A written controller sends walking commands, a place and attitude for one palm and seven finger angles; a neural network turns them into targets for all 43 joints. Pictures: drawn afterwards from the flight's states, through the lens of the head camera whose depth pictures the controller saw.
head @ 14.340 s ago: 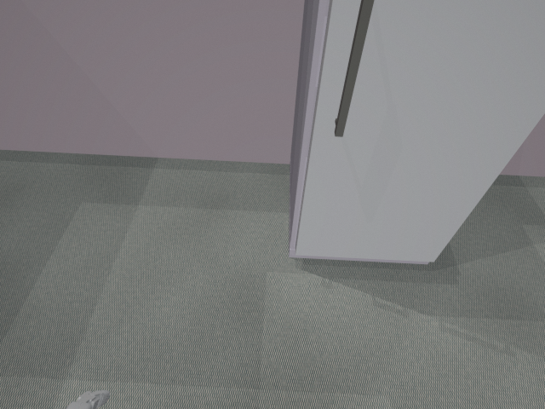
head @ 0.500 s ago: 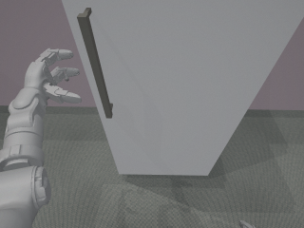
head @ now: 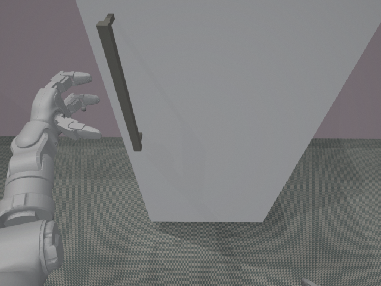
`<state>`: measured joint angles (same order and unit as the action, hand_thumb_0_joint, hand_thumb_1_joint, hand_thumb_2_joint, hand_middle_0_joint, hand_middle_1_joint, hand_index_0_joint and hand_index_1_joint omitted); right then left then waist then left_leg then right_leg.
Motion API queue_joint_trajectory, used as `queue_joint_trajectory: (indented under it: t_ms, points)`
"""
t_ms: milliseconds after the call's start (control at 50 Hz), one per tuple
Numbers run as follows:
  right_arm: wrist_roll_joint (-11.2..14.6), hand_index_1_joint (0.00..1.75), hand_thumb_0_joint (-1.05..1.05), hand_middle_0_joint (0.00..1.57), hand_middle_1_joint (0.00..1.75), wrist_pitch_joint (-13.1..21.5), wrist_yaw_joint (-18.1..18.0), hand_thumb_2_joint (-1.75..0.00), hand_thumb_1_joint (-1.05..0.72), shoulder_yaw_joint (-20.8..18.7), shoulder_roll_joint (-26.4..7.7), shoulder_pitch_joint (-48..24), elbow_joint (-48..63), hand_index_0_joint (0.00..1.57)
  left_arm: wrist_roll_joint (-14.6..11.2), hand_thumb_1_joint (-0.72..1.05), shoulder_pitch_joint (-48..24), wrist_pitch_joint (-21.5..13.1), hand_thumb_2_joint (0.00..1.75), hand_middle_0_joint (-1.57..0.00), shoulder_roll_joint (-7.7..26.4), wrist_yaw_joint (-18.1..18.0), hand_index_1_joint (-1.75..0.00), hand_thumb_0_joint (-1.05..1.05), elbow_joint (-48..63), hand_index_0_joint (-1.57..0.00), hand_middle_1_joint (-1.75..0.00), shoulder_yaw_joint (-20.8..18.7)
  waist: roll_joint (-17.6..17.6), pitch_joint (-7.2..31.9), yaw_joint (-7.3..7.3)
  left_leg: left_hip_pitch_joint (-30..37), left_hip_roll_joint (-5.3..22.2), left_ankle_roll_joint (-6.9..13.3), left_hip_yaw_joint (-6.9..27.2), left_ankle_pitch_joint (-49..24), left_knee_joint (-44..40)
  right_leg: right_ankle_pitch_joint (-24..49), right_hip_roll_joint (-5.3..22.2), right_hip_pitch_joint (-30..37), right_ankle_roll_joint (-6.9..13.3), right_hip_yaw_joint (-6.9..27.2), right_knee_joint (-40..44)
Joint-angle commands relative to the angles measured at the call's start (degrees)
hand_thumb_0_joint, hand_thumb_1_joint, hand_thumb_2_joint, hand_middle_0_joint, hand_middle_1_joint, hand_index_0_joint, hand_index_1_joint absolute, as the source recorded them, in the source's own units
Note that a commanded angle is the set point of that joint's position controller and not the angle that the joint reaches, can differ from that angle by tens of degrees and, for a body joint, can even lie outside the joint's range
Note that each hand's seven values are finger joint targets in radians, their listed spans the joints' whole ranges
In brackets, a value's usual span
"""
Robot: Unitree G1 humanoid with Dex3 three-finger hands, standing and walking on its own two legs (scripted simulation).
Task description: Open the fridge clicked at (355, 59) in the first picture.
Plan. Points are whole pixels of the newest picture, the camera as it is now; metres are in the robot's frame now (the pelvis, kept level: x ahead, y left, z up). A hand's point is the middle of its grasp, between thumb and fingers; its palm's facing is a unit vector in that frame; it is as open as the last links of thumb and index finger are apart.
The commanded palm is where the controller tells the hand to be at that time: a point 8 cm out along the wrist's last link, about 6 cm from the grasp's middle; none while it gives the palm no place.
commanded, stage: move the hooked fingers beside the handle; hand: left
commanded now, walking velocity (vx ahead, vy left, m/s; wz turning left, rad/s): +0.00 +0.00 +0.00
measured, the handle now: (126, 95) +0.50 +0.17 +0.14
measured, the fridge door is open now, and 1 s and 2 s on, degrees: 0 0 0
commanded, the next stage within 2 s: feel for the door with the fingertips in 0.32 s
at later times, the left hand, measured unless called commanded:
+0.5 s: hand (89, 104) +0.43 +0.23 +0.17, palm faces +0.03 -1.00 +0.01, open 14.0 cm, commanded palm +0.40 +0.27 +0.17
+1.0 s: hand (104, 105) +0.43 +0.19 +0.17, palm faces +0.06 -1.00 +0.00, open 14.0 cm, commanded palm +0.41 +0.24 +0.17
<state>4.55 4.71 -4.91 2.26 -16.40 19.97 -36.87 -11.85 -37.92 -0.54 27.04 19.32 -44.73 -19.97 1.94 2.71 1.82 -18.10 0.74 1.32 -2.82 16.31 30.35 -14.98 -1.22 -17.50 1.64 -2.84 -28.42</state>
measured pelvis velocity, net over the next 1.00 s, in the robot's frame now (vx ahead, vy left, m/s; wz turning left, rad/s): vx -0.01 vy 0.00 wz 0.00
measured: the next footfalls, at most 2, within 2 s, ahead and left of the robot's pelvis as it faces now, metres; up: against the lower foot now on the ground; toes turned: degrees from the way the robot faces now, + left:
none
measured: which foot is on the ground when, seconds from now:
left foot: down 0.00-1.00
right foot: down 0.00-1.00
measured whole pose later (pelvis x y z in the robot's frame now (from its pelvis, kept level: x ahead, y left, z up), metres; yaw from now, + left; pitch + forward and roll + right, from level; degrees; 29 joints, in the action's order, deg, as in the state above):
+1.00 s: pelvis -0.01 +0.00 +0.00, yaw +0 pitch +3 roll +0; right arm 3.9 3.8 -4.3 3.3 -14.4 16.7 -36.6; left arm -9.1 -41.5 0.7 21.6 10.7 -45.0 -16.9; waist 1.2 2.4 2.1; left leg -17.5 0.7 1.1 -2.7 15.6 30.0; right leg -14.7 -1.2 -17.2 1.9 -2.9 -28.8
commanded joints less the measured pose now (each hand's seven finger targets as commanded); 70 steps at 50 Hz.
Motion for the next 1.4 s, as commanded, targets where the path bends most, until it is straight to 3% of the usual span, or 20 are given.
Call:
queue_joint_trajectory:
  t_ms: [0,120,200,260,300,380,420,480,580,680,760,800,840,920,960,1020,1100,1220,1280,1380]
  points:
    - [-0.1,0.30,0.00,0.20,0.30,3.0,-0.7,-0.90,-0.90,-2.8,-7.8,-1.3,6.8,0.20,-2.0,-0.50,-27.5,-3.6,0.30,-0.30,12.8,-0.7,-1.20,0.00,13.4,-0.30,-1.20,-1.8,-1.6,16.6,1.20,9.5,-0.1,1.5,3.3,-15.0,-2.3,17.2,0.3,3.2,-0.2,1.6,2.4]
    - [-0.3,0.30,0.00,0.20,0.30,2.3,-0.7,-0.90,-0.90,-2.1,-7.7,-1.7,5.7,0.20,0.6,-0.50,-32.5,-3.2,0.30,-0.30,14.0,-3.2,-1.20,0.00,7.2,-0.30,-1.20,-1.0,1.3,12.4,2.10,6.7,-0.4,1.3,3.6,-11.1,-2.5,13.0,0.9,0.3,-0.1,1.9,2.8]
    - [-0.5,0.30,0.00,0.20,0.30,2.4,-0.6,-0.90,-0.90,-2.1,-7.6,-1.7,6.6,0.20,1.0,-0.50,-33.8,-5.9,0.30,-0.30,15.5,-3.0,-1.20,0.00,8.8,-0.30,-1.20,-1.8,4.0,18.7,0.97,9.1,-0.5,1.0,3.8,-14.8,-1.6,16.0,0.9,2.9,0.3,2.2,1.4]
    - [-0.5,0.30,0.00,0.20,0.30,2.5,-0.7,-0.90,-0.90,-2.2,-7.7,-1.3,6.4,0.20,0.1,-0.50,-35.3,-7.6,0.30,-0.30,14.4,-2.2,-1.20,0.00,9.7,-0.30,-1.20,-0.9,1.0,20.7,1.70,10.6,-0.1,1.1,4.0,-17.2,-1.1,18.4,0.5,3.6,0.1,2.0,1.0]
    - [-0.4,0.30,0.00,0.20,0.30,2.6,-0.6,-0.90,-0.90,-2.3,-7.8,-1.2,6.6,0.20,-0.4,-0.50,-32.6,-7.3,0.30,-0.30,14.2,-1.6,-1.20,0.00,9.0,-0.30,-1.20,-1.4,1.5,20.9,0.97,10.9,0.0,1.0,4.0,-17.8,-1.4,18.8,0.4,3.8,0.2,1.8,0.9]
    - [-0.4,0.30,0.00,0.20,0.30,2.0,-0.5,-0.90,-0.90,-2.3,-8.3,-0.4,5.9,0.20,-0.2,-0.50,-29.6,-4.8,0.30,-0.30,15.6,-1.4,-1.20,0.00,2.9,-0.30,-1.20,-2.9,-1.5,15.5,0.82,6.1,-0.2,1.2,3.6,-14.9,-2.1,17.4,0.6,3.1,0.0,1.5,1.5]
    - [-0.3,0.30,0.00,0.20,0.30,1.6,-0.4,-0.90,-0.90,-2.4,-8.2,-0.4,6.6,0.20,0.0,-0.50,-28.5,-4.0,0.30,-0.30,14.3,-1.4,-1.20,0.00,3.6,-0.30,-1.20,-1.9,-0.8,15.3,0.65,5.4,-0.3,1.3,3.1,-15.0,-2.2,17.8,0.7,3.3,0.0,1.7,1.4]
    - [-0.5,0.30,0.00,0.20,0.30,2.1,0.1,-0.90,-0.90,-2.8,-7.8,-0.7,7.3,0.20,-0.2,-0.50,-28.8,-5.2,0.30,-0.30,12.4,-2.0,-1.20,0.00,11.6,-0.30,-1.20,-0.9,3.1,19.8,-0.08,10.2,0.0,1.0,3.6,-19.8,-1.4,19.6,0.5,3.6,0.3,1.6,0.8]
    - [-0.5,0.30,0.00,0.20,0.30,2.4,0.1,-0.90,-0.90,-3.0,-7.4,-1.1,6.8,0.20,-1.6,-0.50,-29.0,-5.7,0.30,-0.30,8.9,-3.2,-1.20,0.00,16.5,-0.30,-1.20,0.5,0.6,19.3,0.69,11.9,0.4,0.9,3.9,-20.1,-1.7,19.1,-0.1,3.2,0.1,1.3,1.3]
    - [-0.7,0.30,0.00,0.20,0.30,2.3,0.2,-0.90,-0.90,-2.8,-7.0,-2.1,6.0,0.20,0.2,-0.50,-29.5,-3.1,0.30,-0.30,7.2,-6.6,-1.20,0.00,15.4,-0.30,-1.20,1.4,2.6,15.6,0.51,9.8,0.0,0.8,3.8,-15.9,-2.7,15.4,0.2,1.9,0.2,1.1,2.0]
    - [-0.9,0.30,0.00,0.20,0.30,2.4,0.7,-0.90,-0.90,-2.9,-6.6,-2.8,6.7,0.20,0.9,-0.50,-27.5,-3.2,0.30,-0.30,5.4,-8.8,-1.20,0.00,18.8,-0.30,-1.20,2.1,2.3,18.8,-0.28,11.8,0.2,0.6,3.9,-19.1,-2.4,17.5,0.2,3.4,0.3,1.2,1.5]
    - [-1.0,0.30,0.00,0.20,0.30,2.1,0.5,-0.90,-0.90,-2.8,-6.7,-2.8,6.4,0.20,0.8,-0.50,-26.3,-3.1,0.30,-0.30,8.9,-9.3,-1.20,0.00,17.6,-0.30,-1.20,-1.2,-1.2,18.8,-0.75,10.0,0.1,0.9,3.1,-18.1,-2.6,18.7,0.2,5.6,0.1,1.7,1.7]
    - [-1.0,0.30,0.00,0.20,0.30,1.5,0.2,-0.90,-0.90,-2.6,-6.8,-2.8,6.5,0.20,0.8,-0.50,-26.0,-2.8,0.30,-0.30,9.8,-9.5,-1.20,0.00,14.7,-0.30,-1.20,-1.8,-5.2,16.1,-0.42,7.3,-0.1,1.3,2.9,-15.9,-3.1,18.2,0.4,6.6,-0.2,1.7,2.1]
    - [-0.7,0.30,0.00,0.20,0.30,1.4,-0.1,-0.90,-0.90,-2.2,-6.4,-3.5,6.4,0.20,1.9,-0.50,-32.2,-2.6,0.30,-0.30,7.6,-9.0,-1.20,0.00,13.1,-0.30,-1.20,1.5,-0.7,14.2,1.13,7.6,-0.4,1.4,2.5,-13.4,-3.1,16.5,0.8,4.0,-0.2,2.2,2.7]
    - [-0.7,0.30,0.00,0.20,0.30,1.3,-0.3,-0.90,-0.90,-2.2,-6.6,-3.2,6.2,0.20,2.3,-0.50,-33.5,-3.3,0.30,-0.30,9.3,-8.6,-1.20,0.00,12.0,-0.30,-1.20,0.9,1.7,15.2,1.08,8.1,-0.5,1.4,2.6,-13.3,-2.8,16.1,0.9,4.0,0.0,2.5,2.7]
    - [-0.6,0.30,0.00,0.20,0.30,1.7,-0.5,-0.90,-0.90,-2.1,-6.5,-2.7,5.9,0.20,1.5,-0.50,-35.6,-4.5,0.30,-0.30,7.9,-7.2,-1.20,0.00,10.2,-0.30,-1.20,2.3,0.3,16.8,1.76,8.4,-0.6,1.4,2.7,-12.9,-2.3,16.4,0.8,4.2,-0.1,2.6,2.7]
    - [-0.6,0.30,0.00,0.20,0.30,1.9,-0.8,-0.90,-0.90,-2.3,-7.2,-1.5,4.8,0.20,0.7,-0.50,-37.5,-5.3,0.30,-0.30,10.2,-5.4,-1.20,0.00,4.3,-0.30,-1.20,1.0,-2.5,16.0,2.56,6.1,-0.8,1.7,2.6,-10.8,-2.1,15.8,0.9,4.1,-0.5,2.9,2.8]
    - [-0.7,0.30,0.00,0.20,0.30,2.0,-0.3,-0.90,-0.90,-2.5,-7.6,-0.1,4.5,0.20,1.4,-0.50,-37.8,-7.4,0.30,-0.30,13.3,-4.6,-1.20,0.00,1.7,-0.30,-1.20,-0.7,0.2,17.4,1.68,4.5,-1.0,1.6,2.5,-11.8,-1.2,16.9,1.1,4.4,-0.3,3.1,1.7]
    - [-0.8,0.30,0.00,0.20,0.30,2.2,0.0,-0.90,-0.90,-2.7,-7.5,0.1,4.9,0.20,1.1,-0.50,-38.8,-9.1,0.30,-0.30,11.5,-4.4,-1.20,0.00,5.0,-0.30,-1.20,0.8,2.7,20.1,1.86,7.3,-0.9,1.5,2.7,-14.1,-0.7,18.0,0.7,3.8,-0.1,2.9,1.1]
    - [-0.8,0.30,0.00,0.20,0.30,2.2,0.1,-0.90,-0.90,-3.0,-8.0,1.2,4.2,0.20,0.3,-0.50,-38.4,-8.3,0.30,-0.30,10.1,-4.7,-1.20,0.00,2.0,-0.30,-1.20,0.8,-1.4,17.4,2.51,5.8,-0.5,1.5,3.0,-12.2,-1.2,15.9,0.3,2.2,-0.4,2.2,1.5]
